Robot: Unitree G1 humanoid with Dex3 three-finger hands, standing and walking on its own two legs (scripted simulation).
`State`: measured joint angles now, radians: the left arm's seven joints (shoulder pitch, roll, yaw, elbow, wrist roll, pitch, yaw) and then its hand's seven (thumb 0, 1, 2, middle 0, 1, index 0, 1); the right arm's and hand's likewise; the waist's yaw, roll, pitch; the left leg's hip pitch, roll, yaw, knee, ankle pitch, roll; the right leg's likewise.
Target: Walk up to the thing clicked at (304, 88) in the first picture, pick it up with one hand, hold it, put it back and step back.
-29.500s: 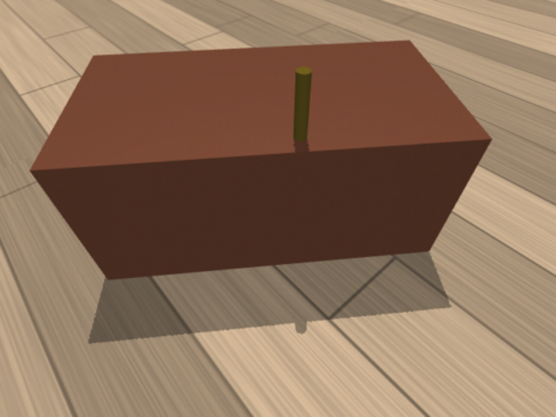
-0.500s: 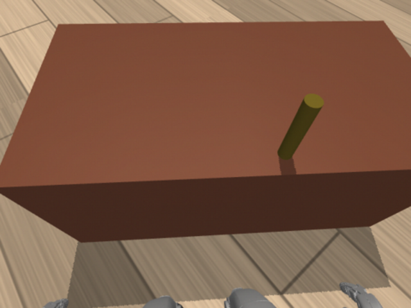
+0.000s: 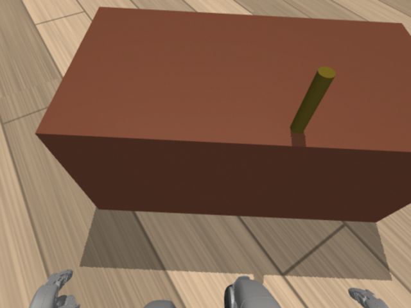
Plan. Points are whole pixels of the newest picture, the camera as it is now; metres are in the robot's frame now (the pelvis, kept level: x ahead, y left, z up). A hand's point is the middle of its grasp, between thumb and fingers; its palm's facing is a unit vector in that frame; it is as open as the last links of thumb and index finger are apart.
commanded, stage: step back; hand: right
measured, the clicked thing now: (309, 104) +0.61 -0.29 -0.04
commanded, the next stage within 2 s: none
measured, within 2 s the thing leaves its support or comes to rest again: neither
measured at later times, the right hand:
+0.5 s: hand out of the picture -0.04 -0.31 -0.14, palm faces +0.06 +0.92 -0.38, open 7.4 cm
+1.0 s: hand out of the picture -0.23 -0.30 -0.11, palm faces -0.03 +0.90 -0.44, open 7.4 cm
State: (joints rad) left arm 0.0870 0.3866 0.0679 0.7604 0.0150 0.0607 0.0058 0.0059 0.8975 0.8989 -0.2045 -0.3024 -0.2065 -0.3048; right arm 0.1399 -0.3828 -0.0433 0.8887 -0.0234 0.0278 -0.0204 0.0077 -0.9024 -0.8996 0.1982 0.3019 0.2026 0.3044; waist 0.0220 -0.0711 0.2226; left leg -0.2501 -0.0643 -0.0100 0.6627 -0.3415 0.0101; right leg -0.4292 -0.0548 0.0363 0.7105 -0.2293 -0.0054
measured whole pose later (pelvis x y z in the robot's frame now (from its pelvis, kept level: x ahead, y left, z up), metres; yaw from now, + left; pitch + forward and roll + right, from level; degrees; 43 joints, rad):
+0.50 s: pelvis -0.16 -0.03 +0.01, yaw -6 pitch -3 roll +2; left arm 0.27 0.35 0.07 0.88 0.04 0.06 -0.03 0.01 0.90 0.90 -0.20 -0.30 -0.21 -0.30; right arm 0.11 -0.41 -0.06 0.85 -0.01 0.07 -0.02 0.01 -0.90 -0.90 0.20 0.30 0.20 0.30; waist 0.05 0.03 0.14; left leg -0.51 -0.03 -0.08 0.89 -0.44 -0.01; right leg -0.24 -0.01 0.06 0.67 -0.38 -0.02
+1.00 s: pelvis -0.32 -0.03 +0.02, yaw -2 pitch -2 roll -1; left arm 0.14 0.38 0.07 0.81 0.00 0.08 0.00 0.01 0.90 0.90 -0.20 -0.30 -0.21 -0.30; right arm 0.15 -0.36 -0.03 0.86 -0.04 0.04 -0.02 0.01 -0.90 -0.90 0.20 0.30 0.21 0.31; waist 0.01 -0.04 0.15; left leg -0.32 0.02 0.01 0.58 -0.22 0.03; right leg -0.45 0.10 0.15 1.23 -0.48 0.00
